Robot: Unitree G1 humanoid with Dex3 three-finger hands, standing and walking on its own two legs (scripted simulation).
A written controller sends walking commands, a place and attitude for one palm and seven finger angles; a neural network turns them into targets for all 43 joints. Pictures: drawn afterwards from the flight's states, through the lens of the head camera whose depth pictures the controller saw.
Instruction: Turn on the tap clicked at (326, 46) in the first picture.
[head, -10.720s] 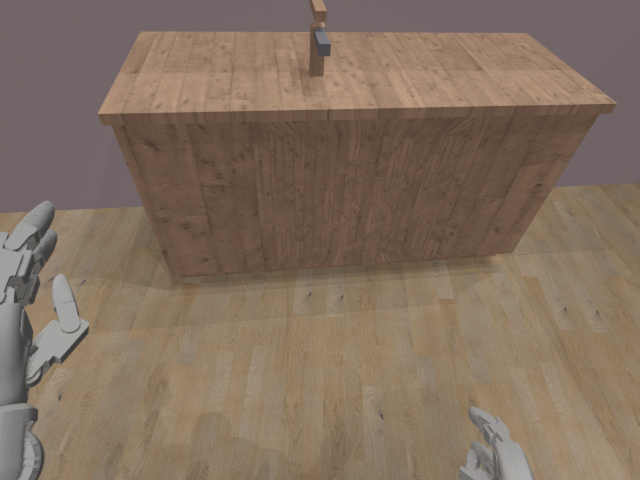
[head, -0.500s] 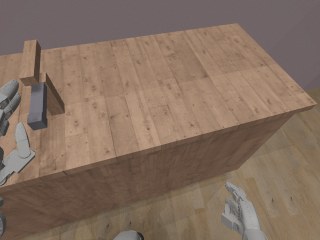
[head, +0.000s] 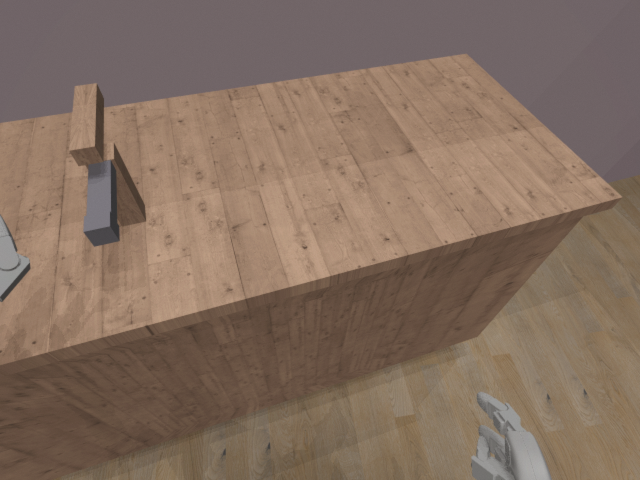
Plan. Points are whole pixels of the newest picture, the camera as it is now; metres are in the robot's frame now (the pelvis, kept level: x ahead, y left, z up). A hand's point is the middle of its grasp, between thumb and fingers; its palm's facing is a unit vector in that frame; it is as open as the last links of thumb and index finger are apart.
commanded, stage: come to a stop and stand still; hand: left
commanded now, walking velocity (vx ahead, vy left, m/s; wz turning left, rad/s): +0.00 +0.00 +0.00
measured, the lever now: (102, 228) +0.35 +0.30 +0.11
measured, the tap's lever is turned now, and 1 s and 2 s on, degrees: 0 0 0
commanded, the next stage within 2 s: look again from close up in 0.46 s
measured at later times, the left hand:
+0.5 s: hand (39, 315) +0.21 +0.27 +0.16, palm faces +0.41 -0.86 -0.30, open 7.4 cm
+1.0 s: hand (42, 315) +0.21 +0.26 +0.16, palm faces +0.40 -0.83 -0.38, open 7.4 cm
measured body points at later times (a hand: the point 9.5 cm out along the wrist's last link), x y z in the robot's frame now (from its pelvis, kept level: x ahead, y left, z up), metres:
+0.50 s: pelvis -0.01 +0.02 +0.00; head -0.01 +0.04 +0.45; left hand +0.18 +0.31 +0.18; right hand +0.18 -0.19 -0.06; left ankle -0.02 +0.09 -0.74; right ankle +0.07 -0.12 -0.74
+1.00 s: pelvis -0.01 +0.01 +0.00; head +0.01 +0.03 +0.45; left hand +0.19 +0.31 +0.19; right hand +0.17 -0.20 -0.07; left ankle -0.02 +0.09 -0.74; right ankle +0.07 -0.12 -0.74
